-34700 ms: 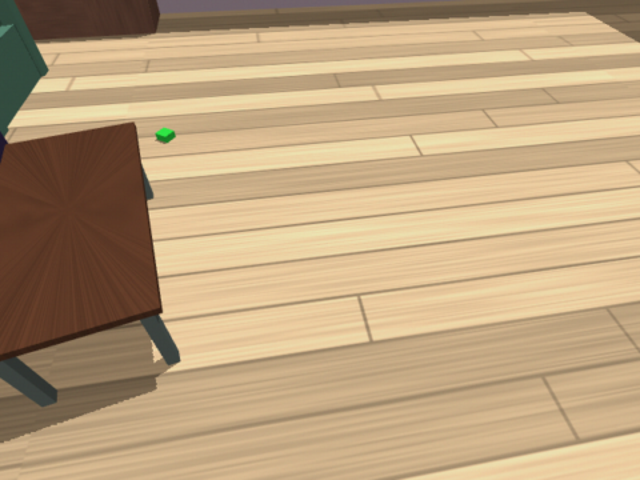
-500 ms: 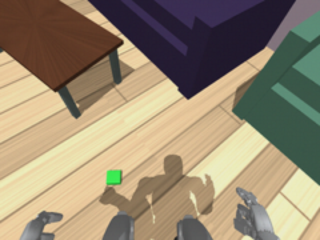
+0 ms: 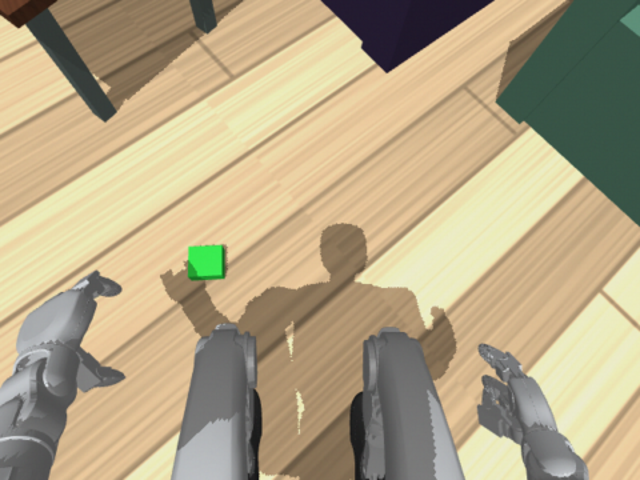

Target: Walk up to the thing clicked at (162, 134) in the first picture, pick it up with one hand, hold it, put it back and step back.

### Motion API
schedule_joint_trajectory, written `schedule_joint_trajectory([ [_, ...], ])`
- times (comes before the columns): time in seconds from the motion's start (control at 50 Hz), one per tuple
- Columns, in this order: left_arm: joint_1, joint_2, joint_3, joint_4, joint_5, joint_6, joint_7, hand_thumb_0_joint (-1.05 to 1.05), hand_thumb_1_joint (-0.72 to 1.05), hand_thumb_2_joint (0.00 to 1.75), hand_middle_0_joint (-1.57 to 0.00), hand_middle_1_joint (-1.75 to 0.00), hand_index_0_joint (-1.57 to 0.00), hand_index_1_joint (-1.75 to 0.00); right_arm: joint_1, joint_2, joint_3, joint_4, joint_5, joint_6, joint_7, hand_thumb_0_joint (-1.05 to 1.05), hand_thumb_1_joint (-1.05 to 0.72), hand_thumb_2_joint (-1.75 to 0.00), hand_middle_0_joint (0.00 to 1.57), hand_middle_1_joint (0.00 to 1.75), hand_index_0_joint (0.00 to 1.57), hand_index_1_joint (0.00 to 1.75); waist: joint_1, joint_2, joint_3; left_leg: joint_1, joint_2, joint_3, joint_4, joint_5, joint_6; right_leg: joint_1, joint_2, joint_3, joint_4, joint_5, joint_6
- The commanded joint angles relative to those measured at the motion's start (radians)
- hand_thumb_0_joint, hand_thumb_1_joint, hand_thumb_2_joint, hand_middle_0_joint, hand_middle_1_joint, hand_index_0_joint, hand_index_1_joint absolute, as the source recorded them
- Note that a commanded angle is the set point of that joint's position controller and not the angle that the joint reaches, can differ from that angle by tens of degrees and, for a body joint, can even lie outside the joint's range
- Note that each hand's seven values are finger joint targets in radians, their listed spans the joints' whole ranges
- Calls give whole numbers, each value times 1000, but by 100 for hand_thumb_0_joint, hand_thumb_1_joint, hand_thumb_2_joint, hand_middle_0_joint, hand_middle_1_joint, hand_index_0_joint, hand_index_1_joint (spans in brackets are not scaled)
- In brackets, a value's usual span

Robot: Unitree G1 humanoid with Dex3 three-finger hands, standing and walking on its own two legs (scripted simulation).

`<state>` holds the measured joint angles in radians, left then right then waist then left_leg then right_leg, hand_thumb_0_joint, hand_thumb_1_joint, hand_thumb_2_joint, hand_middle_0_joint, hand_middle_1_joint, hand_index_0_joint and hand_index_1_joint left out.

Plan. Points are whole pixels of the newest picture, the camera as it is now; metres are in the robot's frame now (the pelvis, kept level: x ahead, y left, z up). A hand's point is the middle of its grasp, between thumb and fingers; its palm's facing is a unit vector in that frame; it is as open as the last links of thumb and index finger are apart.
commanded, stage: rise first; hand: left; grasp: from above
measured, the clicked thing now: (206, 262) +0.48 +0.23 -0.47
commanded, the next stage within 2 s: none
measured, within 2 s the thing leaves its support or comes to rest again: neither
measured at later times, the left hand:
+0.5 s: hand (133, 290) +0.37 +0.30 -0.26, palm faces -0.48 -0.14 -0.87, open 12.5 cm
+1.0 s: hand (151, 272) +0.41 +0.29 -0.31, palm faces -0.45 -0.03 -0.89, open 12.2 cm
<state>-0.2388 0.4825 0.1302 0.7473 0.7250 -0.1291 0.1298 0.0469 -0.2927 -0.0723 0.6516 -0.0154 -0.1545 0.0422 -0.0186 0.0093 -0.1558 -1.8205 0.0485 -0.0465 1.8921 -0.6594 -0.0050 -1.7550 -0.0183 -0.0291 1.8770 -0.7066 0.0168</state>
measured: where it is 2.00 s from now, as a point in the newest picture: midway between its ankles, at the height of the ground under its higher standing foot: (306, 462)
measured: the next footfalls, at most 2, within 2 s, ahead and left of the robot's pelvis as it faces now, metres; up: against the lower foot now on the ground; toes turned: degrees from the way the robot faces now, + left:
none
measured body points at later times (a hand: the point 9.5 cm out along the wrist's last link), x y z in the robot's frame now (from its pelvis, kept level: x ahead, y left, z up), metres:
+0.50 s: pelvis -0.03 +0.00 -0.11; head +0.18 +0.05 +0.28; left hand +0.39 +0.30 -0.21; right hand +0.04 -0.28 -0.23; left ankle +0.07 +0.12 -0.46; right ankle +0.06 -0.13 -0.46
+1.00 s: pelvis -0.02 +0.00 -0.15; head +0.21 +0.05 +0.23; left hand +0.43 +0.29 -0.26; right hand +0.05 -0.28 -0.27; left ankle +0.07 +0.12 -0.46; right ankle +0.06 -0.13 -0.46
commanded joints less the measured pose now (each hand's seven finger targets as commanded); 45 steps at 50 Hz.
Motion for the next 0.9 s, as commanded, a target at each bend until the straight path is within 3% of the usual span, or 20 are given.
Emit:
schedule_joint_trajectory([
  [0.0, -260, 327, 93, -45, 77, -41, 68, 0, -34, 81, -33, -76, -31, -78, 133, -169, -62, -49, -2, -19, -7, 0, -94, -91, 20, 30, 20, 30, -11, 57, -637, 361, -37, 27, -108, 216, 27, 201, 30, -14, -173, 248, -38],
  [0.04, -328, 357, 92, -21, 109, -52, 79, 0, -35, 81, -35, -75, -33, -77, 144, -171, -62, -41, -5, -12, -8, 0, -96, -92, 20, 30, 20, 30, -8, 53, -665, 334, -38, 28, -88, 162, 27, 177, 30, -19, -156, 193, -40],
  [0.1, -423, 381, 76, 59, 150, -69, 90, 0, -31, 81, -34, -74, -32, -76, 157, -177, -54, -20, -12, -3, -8, 0, -91, -90, 20, 30, 20, 30, -22, 74, -627, 284, -38, 22, -66, 83, 27, 112, 33, -33, -128, 116, -43],
  [0.14, -460, 389, 69, 102, 181, -74, 93, 0, -29, 81, -35, -74, -33, -76, 168, -181, -52, -10, -14, 8, -6, 0, -91, -90, 20, 30, 20, 30, -25, 90, -639, 286, -36, 10, -54, 78, 25, 68, 36, -48, -93, 113, -47],
  [0.22, -535, 407, 53, 195, 233, -89, 107, 0, -28, 81, -35, -73, -33, -75, 178, -185, -42, 6, -23, 33, 1, 0, -90, -90, 20, 30, 20, 30, -45, 112, -560, 217, -37, -11, -36, -17, 27, -20, 37, -67, -45, 40, -49],
  [0.28, -598, 409, 34, 238, 275, -104, 125, 0, -27, 80, -35, -72, -33, -74, 193, -182, -34, 18, -31, 53, 7, 0, -90, -90, 20, 30, 20, 30, -67, 117, -548, 179, -42, -3, 6, -4, 31, -52, 39, -70, -23, 44, -51],
  [0.32, -607, 447, 50, 277, 307, -113, 141, 0, -27, 80, -36, -69, -34, -72, 193, -184, -28, 26, -35, 66, 12, 0, -90, -90, 20, 30, 20, 30, -61, 107, -536, 160, -43, -3, 27, 2, 32, -78, 41, -74, -5, 45, -54],
  [0.36, -637, 446, 46, 297, 337, -123, 157, 0, -25, 79, -36, -70, -35, -72, 205, -185, -24, 37, -43, 75, 18, 0, -90, -90, 20, 30, 20, 30, -62, 140, -542, 159, -44, 2, 48, 33, 29, -91, 41, -78, 21, 75, -55],
  [0.42, -700, 473, 50, 314, 384, -135, 186, 0, -26, 79, -35, -71, -33, -72, 223, -190, -15, 54, -54, 86, 28, 0, -90, -90, 20, 30, 20, 30, -78, 165, -563, 151, -43, 7, 90, 83, 30, -103, 42, -82, 52, 125, -54],
  [0.48, -729, 457, 34, 357, 418, -144, 212, 0, -26, 79, -34, -71, -33, -72, 226, -190, -13, 64, -66, 92, 35, 0, -90, -90, 20, 30, 20, 30, -90, 172, -533, 141, -42, 1, 94, 58, 28, -149, 43, -92, 71, 103, -55],
  [0.52, -767, 485, 41, 361, 444, -148, 230, 0, -26, 78, -34, -71, -33, -72, 227, -199, -15, 73, -73, 94, 38, 0, -90, -90, 20, 30, 20, 30, -88, 215, -554, 150, -40, -3, 99, 52, 25, -165, 44, -98, 90, 101, -56],
  [0.56, -772, 451, 18, 381, 461, -144, 244, 0, -26, 78, -34, -72, -33, -73, 234, -200, -16, 82, -80, 96, 43, 0, -90, -90, 20, 30, 20, 30, -100, 233, -560, 172, -36, -16, 103, 66, 20, -191, 42, -109, 116, 119, -53],
  [0.6, -810, 491, 38, 375, 475, -145, 262, 0, -26, 78, -34, -71, -33, -72, 231, -206, -21, 88, -85, 97, 43, 0, -90, -90, 20, 30, 20, 30, -97, 236, -574, 175, -34, -18, 114, 61, 20, -210, 43, -109, 124, 115, -55],
  [0.72, -820, 473, 20, 423, 505, -137, 289, 0, -24, 76, -34, -73, -35, -72, 236, -197, -15, 103, -102, 99, 49, 0, -90, -90, 20, 30, 20, 30, -117, 215, -567, 140, -35, -5, 165, 101, 29, -202, 48, -109, 137, 154, -49],
  [0.88, -823, 497, 40, 452, 525, -139, 307, 0, -20, 72, -36, -72, -38, -71, 243, -193, -7, 109, -119, 106, 58, 0, -90, -90, 20, 30, 20, 30, -128, 204, -589, 115, -33, 3, 217, 163, 34, -174, 54, -108, 172, 212, -44],
])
